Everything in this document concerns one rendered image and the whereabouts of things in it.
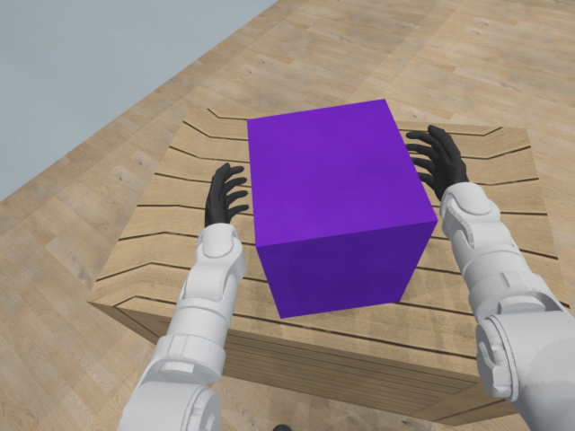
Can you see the robot left hand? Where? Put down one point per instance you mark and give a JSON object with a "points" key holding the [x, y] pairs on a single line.
{"points": [[216, 210]]}

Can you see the right robot forearm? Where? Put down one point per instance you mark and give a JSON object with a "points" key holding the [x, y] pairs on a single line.
{"points": [[491, 264]]}

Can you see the robot left upper arm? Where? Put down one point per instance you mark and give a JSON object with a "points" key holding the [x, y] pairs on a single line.
{"points": [[160, 406]]}

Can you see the pedestal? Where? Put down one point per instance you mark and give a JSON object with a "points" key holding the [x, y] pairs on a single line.
{"points": [[416, 357]]}

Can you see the left robot forearm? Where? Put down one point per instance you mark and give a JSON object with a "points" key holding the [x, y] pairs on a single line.
{"points": [[193, 349]]}

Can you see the robot right hand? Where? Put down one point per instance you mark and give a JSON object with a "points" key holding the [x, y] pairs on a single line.
{"points": [[445, 164]]}

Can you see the robot right upper arm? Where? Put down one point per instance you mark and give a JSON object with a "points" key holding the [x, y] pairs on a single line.
{"points": [[529, 359]]}

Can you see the carton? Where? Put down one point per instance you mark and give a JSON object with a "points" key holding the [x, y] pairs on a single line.
{"points": [[341, 217]]}

